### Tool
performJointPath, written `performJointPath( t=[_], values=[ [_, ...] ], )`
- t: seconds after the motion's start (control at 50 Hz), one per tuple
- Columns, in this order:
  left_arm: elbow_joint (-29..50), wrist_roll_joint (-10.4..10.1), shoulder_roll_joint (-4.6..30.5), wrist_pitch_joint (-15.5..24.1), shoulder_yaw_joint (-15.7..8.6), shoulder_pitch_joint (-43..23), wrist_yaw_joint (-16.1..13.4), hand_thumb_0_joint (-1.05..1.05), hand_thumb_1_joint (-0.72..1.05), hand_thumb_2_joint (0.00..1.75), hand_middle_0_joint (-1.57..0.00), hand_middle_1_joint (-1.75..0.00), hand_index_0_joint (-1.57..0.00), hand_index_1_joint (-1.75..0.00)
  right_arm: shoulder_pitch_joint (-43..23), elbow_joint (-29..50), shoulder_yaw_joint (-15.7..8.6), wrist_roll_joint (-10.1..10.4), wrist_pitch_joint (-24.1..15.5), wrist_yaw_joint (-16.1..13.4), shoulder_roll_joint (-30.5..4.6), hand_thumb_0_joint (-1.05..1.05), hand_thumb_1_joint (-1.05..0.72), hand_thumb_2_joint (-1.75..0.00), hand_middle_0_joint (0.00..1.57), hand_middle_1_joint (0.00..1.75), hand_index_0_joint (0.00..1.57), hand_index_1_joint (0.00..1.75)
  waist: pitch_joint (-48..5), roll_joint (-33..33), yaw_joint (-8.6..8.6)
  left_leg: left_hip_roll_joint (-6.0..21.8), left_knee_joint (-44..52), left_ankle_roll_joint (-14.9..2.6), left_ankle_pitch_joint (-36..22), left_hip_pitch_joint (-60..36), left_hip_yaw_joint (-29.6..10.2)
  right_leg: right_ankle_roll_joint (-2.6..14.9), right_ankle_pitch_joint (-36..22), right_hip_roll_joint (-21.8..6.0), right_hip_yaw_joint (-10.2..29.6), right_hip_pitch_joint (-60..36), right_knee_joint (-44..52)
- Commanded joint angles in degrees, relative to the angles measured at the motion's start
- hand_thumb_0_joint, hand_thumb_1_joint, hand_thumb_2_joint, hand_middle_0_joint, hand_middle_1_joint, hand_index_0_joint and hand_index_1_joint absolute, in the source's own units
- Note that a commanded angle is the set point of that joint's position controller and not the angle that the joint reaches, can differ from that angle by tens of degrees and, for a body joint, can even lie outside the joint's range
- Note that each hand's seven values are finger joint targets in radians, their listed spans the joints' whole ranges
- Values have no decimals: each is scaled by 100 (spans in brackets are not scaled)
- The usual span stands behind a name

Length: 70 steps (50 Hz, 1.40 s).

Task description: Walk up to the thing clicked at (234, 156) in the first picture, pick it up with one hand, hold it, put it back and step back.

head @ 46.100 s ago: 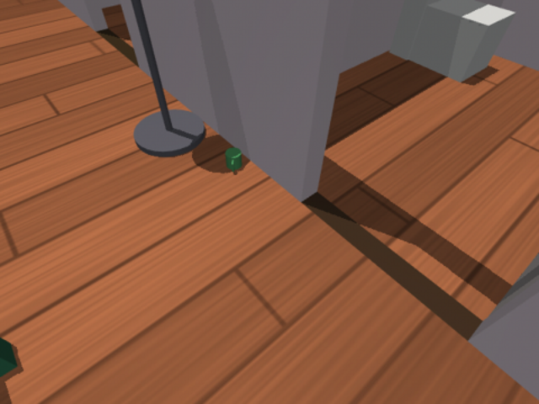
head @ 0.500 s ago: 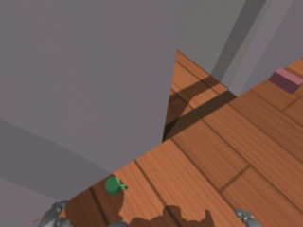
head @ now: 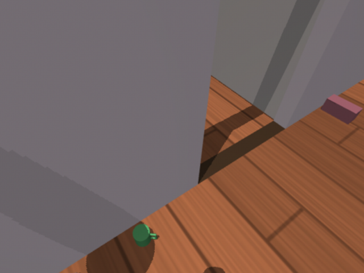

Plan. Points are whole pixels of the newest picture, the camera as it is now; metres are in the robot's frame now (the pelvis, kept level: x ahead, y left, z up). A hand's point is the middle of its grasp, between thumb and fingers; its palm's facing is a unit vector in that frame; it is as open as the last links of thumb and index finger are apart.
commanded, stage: stand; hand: left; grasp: from above
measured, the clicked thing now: (145, 235) +0.44 +0.20 -0.73
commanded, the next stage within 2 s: step back in 1.78 s
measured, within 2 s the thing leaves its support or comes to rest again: neither
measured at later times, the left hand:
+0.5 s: hand out of the picture +0.05 +0.22 -0.16, palm faces +0.00 -0.94 -0.33, open 7.4 cm
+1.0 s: hand out of the picture +0.09 +0.22 -0.15, palm faces -0.02 -0.94 -0.33, open 7.4 cm
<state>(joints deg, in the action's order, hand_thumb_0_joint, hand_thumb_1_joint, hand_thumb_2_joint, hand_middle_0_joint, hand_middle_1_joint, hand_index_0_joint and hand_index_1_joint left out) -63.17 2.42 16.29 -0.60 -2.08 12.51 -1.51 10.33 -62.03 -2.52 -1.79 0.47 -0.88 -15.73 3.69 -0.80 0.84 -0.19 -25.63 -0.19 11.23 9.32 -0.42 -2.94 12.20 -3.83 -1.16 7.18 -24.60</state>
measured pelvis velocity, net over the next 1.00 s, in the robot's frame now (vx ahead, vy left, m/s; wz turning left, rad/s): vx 0.02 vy -0.02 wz -0.02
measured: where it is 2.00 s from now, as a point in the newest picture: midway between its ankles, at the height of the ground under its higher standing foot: outside the picture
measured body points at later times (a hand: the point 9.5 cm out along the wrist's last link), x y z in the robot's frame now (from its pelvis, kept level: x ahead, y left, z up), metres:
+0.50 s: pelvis +0.00 -0.01 +0.00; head +0.00 -0.02 +0.45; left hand +0.05 +0.27 -0.14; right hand +0.05 -0.30 -0.14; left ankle +0.04 +0.12 -0.74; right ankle +0.02 -0.15 -0.74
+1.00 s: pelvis +0.02 -0.02 +0.01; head +0.02 -0.02 +0.46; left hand +0.09 +0.27 -0.13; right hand +0.08 -0.31 -0.14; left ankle +0.04 +0.12 -0.74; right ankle +0.02 -0.15 -0.74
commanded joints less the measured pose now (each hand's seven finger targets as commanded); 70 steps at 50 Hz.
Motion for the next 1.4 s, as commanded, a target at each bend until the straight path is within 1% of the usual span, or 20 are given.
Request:
performJointPath(
  t=[0.0, 0.12, 0.3, 0.36, 0.42, 0.54, 0.58, 0.64, 0.66, 0.7, 0.76, 0.82, 0.86, 0.96, 1.02, 1.1, 1.16, 1.24, 1.28, 1.38],
  values=[
    [278, -25, 1064, 138, -192, -206, -59, 0, 90, 90, -20, -30, -20, -30, -152, 323, -213, 18, -134, -57, -1108, 0, -90, -90, 20, 30, 20, 30, 91, 74, -45, 497, 920, -101, 770, 267, -662, 301, 525, -202, 379, 273, 661],
    [200, -55, 1115, 168, -172, -253, -68, 0, 90, 90, -20, -30, -20, -30, -180, 248, -182, 25, -128, -31, -1114, 0, -90, -90, 20, 30, 20, 30, 57, 185, -63, 495, 738, -122, 375, 50, -550, 310, 511, -292, 497, 314, 855],
    [114, -90, 1149, 135, -165, -270, -26, 0, 90, 90, -20, -30, -20, -30, -226, 179, -112, 45, -132, -27, -1230, 0, -90, -90, 20, 30, 20, 30, 131, -44, -19, 572, 954, -124, 719, 239, -622, 325, 493, -237, 469, 215, 796],
    [102, -103, 1133, 135, -167, -377, -19, 0, 90, 90, -20, -30, -20, -30, -200, 146, -73, 53, -141, -32, -1161, 0, -90, -90, 20, 30, 20, 30, -12, 30, -46, 566, 923, -110, 449, 184, -560, 345, 316, -257, 476, 108, 758],
    [102, -120, 1139, 169, -152, -409, -10, 0, 90, 90, -20, -30, -20, -30, -274, 137, -74, 56, -186, -39, -1239, 0, -90, -90, 20, 30, 20, 30, -218, 78, -32, 602, 818, -95, -360, -162, -507, 356, -257, -297, 486, 72, 753],
    [85, -123, 1158, 149, -151, -520, 4, 0, 90, 90, -20, -30, -20, -30, -272, 35, -43, 69, -175, -40, -1246, 0, -90, -90, 20, 30, 20, 30, -116, 87, -49, 612, 899, -82, -129, -75, -483, 335, -111, -275, 472, 77, 806],
    [100, -115, 1176, 173, -148, -529, 1, 0, 90, 90, -20, -30, -20, -30, -315, 52, -57, 71, -189, -38, -1304, 0, -90, -90, 20, 30, 20, 30, -286, 88, -57, 657, 815, -93, -636, -231, -470, 331, -446, -307, 464, -4, 785],
    [82, -134, 1129, 169, -135, -569, 1, 0, 90, 90, -20, -30, -20, -30, -297, 3, -31, 72, -192, -49, -1231, 0, -90, -90, 20, 30, 20, 30, -388, 80, -75, 668, 804, -75, -790, -337, -421, 343, -682, -312, 460, -79, 763],
    [77, -141, 1146, 168, -129, -594, 1, 0, 90, 90, -20, -30, -20, -30, -269, -21, -16, 76, -183, -43, -1257, 0, -90, -90, 20, 30, 20, 30, -189, 74, -88, 647, 863, -60, -566, -124, -427, 314, -526, -291, 447, -49, 819],
    [48, -137, 1068, 176, -106, -557, 2, 0, 90, 90, -20, -30, -20, -30, -357, -25, -9, 81, -173, -35, -1184, 0, -90, -90, 20, 30, 20, 30, -303, 141, -60, 660, 843, -74, -715, -282, -409, 322, -620, -290, 426, -48, 808],
    [73, -124, 1216, 175, -139, -616, 8, 0, 90, 90, -20, -30, -20, -30, -411, -20, -36, 70, -160, -21, -1305, 0, -90, -90, 20, 30, 20, 30, -104, 154, -58, 636, 910, -72, -251, -117, -417, 320, -129, -287, 478, 46, 931],
    [118, -132, 1229, 204, -151, -699, 7, 0, 90, 90, -20, -30, -20, -30, -425, -9, -43, 78, -196, -23, -1310, 0, -90, -90, 20, 30, 20, 30, -437, 36, -94, 702, 831, -61, -826, -335, -393, 335, -775, -333, 463, -142, 793],
    [81, -136, 1212, 195, -135, -676, 7, 0, 90, 90, -20, -30, -20, -30, -463, -23, -28, 75, -189, -23, -1270, 0, -90, -90, 20, 30, 20, 30, -263, 150, -83, 692, 902, -65, -679, -231, -420, 325, -563, -300, 426, -67, 830],
    [113, -145, 1304, 204, -160, -765, 18, 0, 90, 90, -20, -30, -20, -30, -493, -18, -36, 77, -207, -24, -1330, 0, -90, -90, 20, 30, 20, 30, -420, 54, -97, 709, 903, -60, -784, -360, -367, 342, -793, -341, 475, -143, 801],
    [82, -151, 1277, 184, -148, -784, 29, 0, 90, 90, -20, -30, -20, -30, -495, -45, -28, 77, -198, -25, -1339, 0, -90, -90, 20, 30, 20, 30, -305, 46, -98, 718, 974, -53, -554, -286, -386, 342, -489, -313, 460, -73, 830],
    [117, -139, 1303, 210, -131, -764, 40, 0, 90, 90, -20, -30, -20, -30, -586, -11, -46, 83, -207, -12, -1402, 0, -90, -90, 20, 30, 20, 30, -432, 78, -74, 734, 895, -48, -816, -425, -375, 350, -737, -330, 468, -65, 835],
    [103, -148, 1335, 208, -120, -736, 49, 0, 90, 90, -20, -30, -20, -30, -587, -31, -32, 85, -195, -1, -1396, 0, -90, -90, 20, 30, 20, 30, -226, 133, -72, 709, 968, -45, -505, -240, -398, 333, -390, -312, 471, -2, 922],
    [127, -151, 1390, 206, -137, -788, 46, 0, 90, 90, -20, -30, -20, -30, -607, -34, -46, 82, -191, 1, -1445, 0, -90, -90, 20, 30, 20, 30, -393, 41, -80, 731, 965, -63, -563, -317, -397, 360, -568, -330, 473, -97, 864],
    [104, -158, 1399, 205, -132, -757, 58, 0, 90, 90, -20, -30, -20, -30, -563, -34, -34, 87, -185, 10, -1420, 0, -90, -90, 20, 30, 20, 30, -236, 157, -92, 703, 1030, -48, -328, -226, -391, 361, -283, -309, 473, 10, 903],
    [152, -154, 1459, 230, -131, -791, 59, 0, 90, 90, -20, -30, -20, -30, -541, -15, -36, 89, -190, 26, -1453, 0, -90, -90, 20, 30, 20, 30, -365, 103, -121, 722, 963, -47, -599, -308, -392, 361, -503, -340, 496, -45, 907]
  ],
)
